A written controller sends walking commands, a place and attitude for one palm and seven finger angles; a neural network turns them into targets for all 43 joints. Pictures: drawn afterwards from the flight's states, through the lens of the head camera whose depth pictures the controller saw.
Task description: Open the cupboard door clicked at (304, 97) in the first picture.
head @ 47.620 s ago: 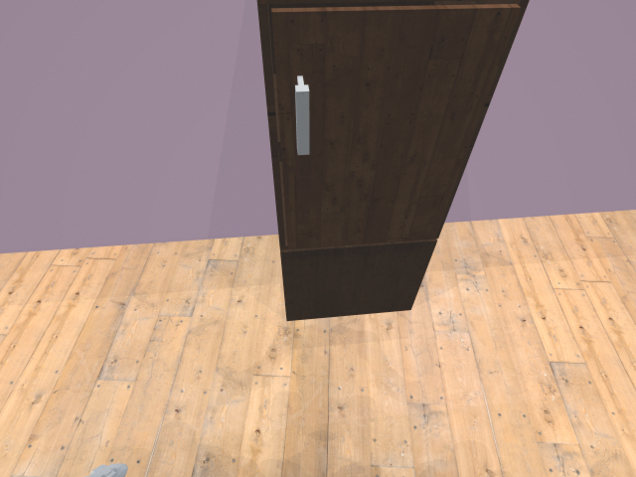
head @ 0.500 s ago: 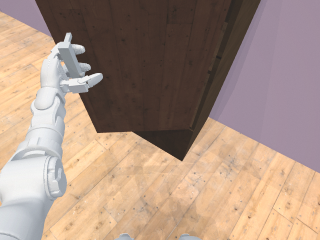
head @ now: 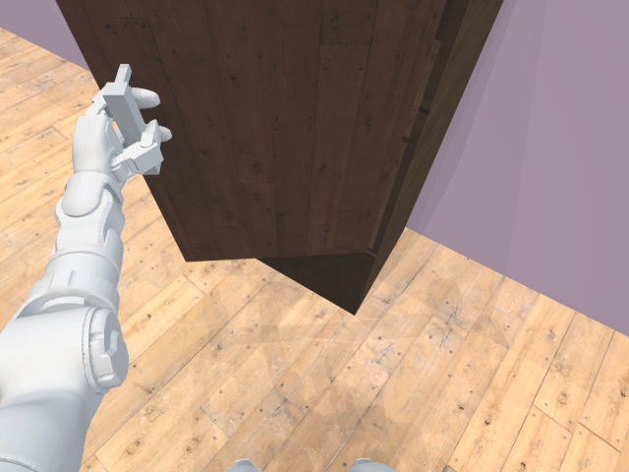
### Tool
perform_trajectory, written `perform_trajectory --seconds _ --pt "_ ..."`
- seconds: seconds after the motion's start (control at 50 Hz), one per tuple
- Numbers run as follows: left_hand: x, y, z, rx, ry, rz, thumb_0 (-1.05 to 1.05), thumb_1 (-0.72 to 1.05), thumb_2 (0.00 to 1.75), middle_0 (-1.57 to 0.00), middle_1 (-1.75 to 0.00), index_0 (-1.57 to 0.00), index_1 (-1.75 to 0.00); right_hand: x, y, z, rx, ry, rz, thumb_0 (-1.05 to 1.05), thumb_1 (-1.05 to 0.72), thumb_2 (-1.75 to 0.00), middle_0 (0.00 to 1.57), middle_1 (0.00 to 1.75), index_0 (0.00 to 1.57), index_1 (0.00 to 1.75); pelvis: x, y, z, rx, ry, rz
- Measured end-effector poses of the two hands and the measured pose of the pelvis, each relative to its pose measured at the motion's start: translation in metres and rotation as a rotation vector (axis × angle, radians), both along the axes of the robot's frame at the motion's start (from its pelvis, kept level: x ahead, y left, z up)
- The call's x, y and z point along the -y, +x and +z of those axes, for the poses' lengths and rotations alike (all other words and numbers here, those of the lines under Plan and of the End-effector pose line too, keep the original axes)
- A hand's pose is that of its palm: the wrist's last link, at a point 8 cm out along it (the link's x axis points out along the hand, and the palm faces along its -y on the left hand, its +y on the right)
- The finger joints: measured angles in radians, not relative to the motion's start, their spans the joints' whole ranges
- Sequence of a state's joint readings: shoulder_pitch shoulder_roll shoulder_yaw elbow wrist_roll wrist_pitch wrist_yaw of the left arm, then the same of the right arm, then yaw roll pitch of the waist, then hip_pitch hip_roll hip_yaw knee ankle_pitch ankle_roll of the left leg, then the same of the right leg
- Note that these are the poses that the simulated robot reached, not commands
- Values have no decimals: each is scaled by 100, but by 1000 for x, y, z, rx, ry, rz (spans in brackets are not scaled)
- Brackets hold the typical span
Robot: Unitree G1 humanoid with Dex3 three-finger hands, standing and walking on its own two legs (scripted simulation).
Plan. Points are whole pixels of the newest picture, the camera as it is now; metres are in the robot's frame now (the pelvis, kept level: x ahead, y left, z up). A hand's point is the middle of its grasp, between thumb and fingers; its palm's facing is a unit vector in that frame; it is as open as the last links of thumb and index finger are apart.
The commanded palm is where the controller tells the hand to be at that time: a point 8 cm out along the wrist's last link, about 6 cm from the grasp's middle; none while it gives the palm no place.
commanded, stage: pull the door open along its arc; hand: left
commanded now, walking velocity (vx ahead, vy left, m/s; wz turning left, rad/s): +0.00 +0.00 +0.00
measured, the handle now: (138, 122) +0.54 +0.20 +0.12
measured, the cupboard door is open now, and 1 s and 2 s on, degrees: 36 75 73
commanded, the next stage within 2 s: open thumb and fingers to let go in 0.98 s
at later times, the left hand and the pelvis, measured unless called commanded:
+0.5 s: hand (177, 243) +0.35 +0.13 +0.12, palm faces +0.11 -0.99 +0.06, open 6.2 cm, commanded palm +0.30 +0.20 +0.12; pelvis +0.02 -0.01 +0.02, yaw -1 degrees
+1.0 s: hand (250, 308) +0.27 +0.05 +0.12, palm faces +0.38 -0.92 -0.01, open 6.1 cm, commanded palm +0.21 +0.08 +0.12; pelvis +0.01 -0.04 +0.02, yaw +3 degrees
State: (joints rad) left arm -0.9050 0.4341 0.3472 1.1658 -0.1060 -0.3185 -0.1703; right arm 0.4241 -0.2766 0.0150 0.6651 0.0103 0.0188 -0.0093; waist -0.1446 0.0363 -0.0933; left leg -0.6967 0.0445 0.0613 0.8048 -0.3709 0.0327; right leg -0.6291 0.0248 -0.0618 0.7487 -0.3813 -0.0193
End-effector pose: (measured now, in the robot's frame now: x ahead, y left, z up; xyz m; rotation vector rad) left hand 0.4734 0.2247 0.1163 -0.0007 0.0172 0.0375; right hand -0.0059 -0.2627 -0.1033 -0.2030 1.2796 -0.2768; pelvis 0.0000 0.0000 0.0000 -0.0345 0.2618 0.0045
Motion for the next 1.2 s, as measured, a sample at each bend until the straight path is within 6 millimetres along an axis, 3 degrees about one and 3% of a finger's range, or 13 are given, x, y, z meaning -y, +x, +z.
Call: perform_trajectory --seconds 0.12,0.24,0.4,0.52,0.6,0.68,0.8,1.04,1.2 --pt "1 -8 -1 13 -5 0 1 74 81 -35 -135 -37 -135 0 8 1 26 11 -8 1 -91 -90 20 30 20 29 0 4 2 10 4 -12" --pt "5 -33 -2 37 -5 -10 1 73 77 -36 -135 -36 -135 -3 33 3 102 37 -7 1 -91 -90 20 30 20 29 0 11 7 38 9 -24" --pt "23 -103 -3 66 -21 -39 1 69 72 -37 -135 -35 -135 -10 101 16 314 78 46 1 -91 -90 20 30 20 29 2 17 14 104 20 -35" --pt "52 -155 -2 43 -62 101 1 66 71 -38 -135 -36 -132 -22 163 36 482 109 144 1 -91 -90 20 30 20 29 7 15 18 159 30 -26" --pt "71 -179 0 14 -72 213 2 65 72 -37 -132 -37 -132 -32 196 51 555 123 208 1 -91 -90 20 30 20 29 14 12 20 195 34 -10" --pt "88 -196 3 -13 -55 313 2 66 74 -36 -128 -37 -132 -39 214 61 590 135 255 1 -91 -90 20 30 20 29 22 11 22 224 38 8" --pt "106 -212 6 -29 -26 394 3 67 75 -35 -127 -37 -133 -37 214 59 560 143 280 1 -91 -90 20 30 20 29 33 10 23 252 42 26" --pt "136 -243 6 -15 8 342 3 67 75 -33 -132 -35 -133 -9 179 31 442 141 245 1 -91 -90 20 30 20 29 43 9 21 274 50 41" --pt "136 -243 5 -4 6 369 3 64 77 -35 -133 -36 -134 -8 180 29 447 128 270 1 -91 -90 20 30 20 29 44 4 20 279 50 57"
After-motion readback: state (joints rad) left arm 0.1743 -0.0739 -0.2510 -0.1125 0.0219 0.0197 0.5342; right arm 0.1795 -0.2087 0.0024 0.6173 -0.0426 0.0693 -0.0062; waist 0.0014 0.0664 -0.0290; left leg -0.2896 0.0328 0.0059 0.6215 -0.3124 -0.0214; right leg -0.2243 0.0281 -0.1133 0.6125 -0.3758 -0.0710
